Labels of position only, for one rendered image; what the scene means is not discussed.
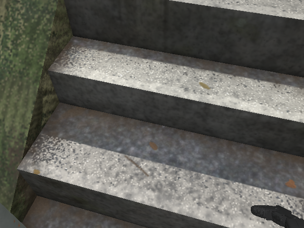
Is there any robot right hand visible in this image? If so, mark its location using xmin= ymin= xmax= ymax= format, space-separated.
xmin=251 ymin=205 xmax=304 ymax=228

